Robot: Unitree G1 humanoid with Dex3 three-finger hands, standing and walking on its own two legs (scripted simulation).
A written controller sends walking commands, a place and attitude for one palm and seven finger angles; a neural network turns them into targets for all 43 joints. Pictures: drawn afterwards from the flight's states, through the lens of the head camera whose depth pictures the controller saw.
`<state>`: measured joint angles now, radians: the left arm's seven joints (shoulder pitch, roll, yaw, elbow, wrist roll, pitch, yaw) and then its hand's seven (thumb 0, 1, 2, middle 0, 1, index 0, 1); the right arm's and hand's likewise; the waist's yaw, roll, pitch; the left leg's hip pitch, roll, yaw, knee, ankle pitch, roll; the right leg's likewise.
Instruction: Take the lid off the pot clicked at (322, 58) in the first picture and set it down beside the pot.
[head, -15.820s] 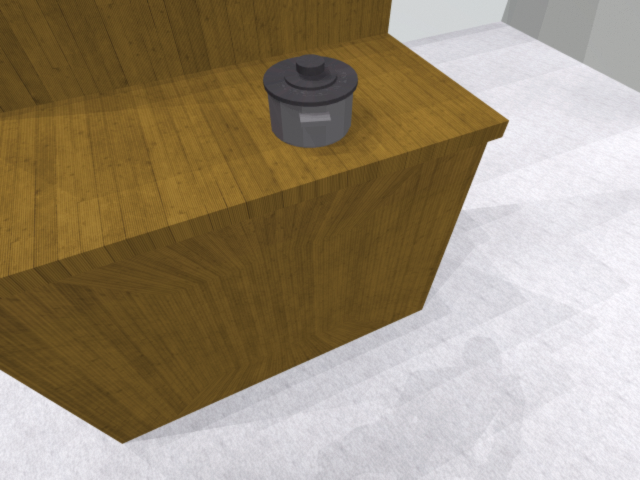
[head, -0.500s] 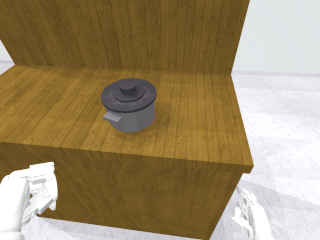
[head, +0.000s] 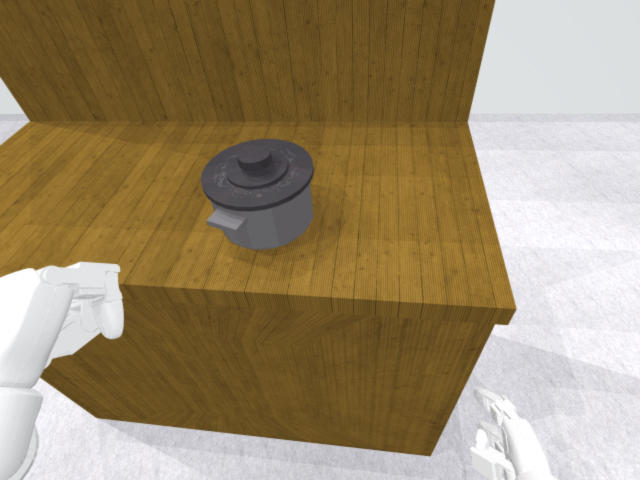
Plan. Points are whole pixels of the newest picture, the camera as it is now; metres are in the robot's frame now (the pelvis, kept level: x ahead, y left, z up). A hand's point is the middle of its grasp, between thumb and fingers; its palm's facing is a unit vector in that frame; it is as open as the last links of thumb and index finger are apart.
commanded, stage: reach forward and open the fingers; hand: left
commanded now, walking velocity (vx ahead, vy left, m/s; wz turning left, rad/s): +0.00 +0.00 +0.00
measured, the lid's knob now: (254, 157) +0.50 +0.17 +0.15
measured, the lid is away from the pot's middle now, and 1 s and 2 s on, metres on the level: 0.00 0.00 0.00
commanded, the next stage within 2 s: move the open hand above the knob in 0.94 s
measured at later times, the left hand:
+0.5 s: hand (67, 300) +0.22 +0.27 +0.19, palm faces -0.10 +0.01 -0.99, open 5.8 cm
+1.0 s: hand (76, 238) +0.26 +0.27 +0.23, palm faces +0.00 +0.07 -1.00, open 10.0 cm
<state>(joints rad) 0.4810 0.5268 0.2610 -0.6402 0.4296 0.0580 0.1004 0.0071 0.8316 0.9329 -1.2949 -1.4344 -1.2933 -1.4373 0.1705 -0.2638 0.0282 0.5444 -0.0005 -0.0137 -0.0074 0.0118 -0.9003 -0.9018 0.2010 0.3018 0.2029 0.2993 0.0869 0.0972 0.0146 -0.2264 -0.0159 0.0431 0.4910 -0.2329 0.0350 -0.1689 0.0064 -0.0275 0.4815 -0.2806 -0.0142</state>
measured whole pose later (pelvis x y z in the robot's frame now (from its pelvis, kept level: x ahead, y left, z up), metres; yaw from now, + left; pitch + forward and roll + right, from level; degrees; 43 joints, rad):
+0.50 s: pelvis -0.03 -0.01 +0.00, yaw +3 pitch -2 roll -1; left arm 0.03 0.78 0.14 -0.29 0.66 0.10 -0.38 0.00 0.09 1.41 -1.08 -0.63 -1.08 -0.63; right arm 0.07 -0.29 0.04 0.57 0.06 0.03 -0.02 0.01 -0.90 -0.90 0.20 0.30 0.20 0.30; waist 0.08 0.16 0.02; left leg -0.25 -0.02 -0.01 0.45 -0.16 0.03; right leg -0.17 0.00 -0.08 0.43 -0.22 -0.02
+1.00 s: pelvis -0.05 +0.01 +0.00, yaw +2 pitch -3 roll +0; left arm -0.34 0.77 0.01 -0.10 0.73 0.08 -0.41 0.00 -0.36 1.63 -0.88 -0.10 -0.88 -0.10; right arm 0.09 -0.28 0.05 0.60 0.06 0.02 -0.01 0.01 -0.90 -0.90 0.20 0.30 0.20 0.30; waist 0.07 0.14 0.04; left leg -0.26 -0.05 0.02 0.44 -0.13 0.06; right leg -0.20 -0.03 -0.06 0.47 -0.21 0.00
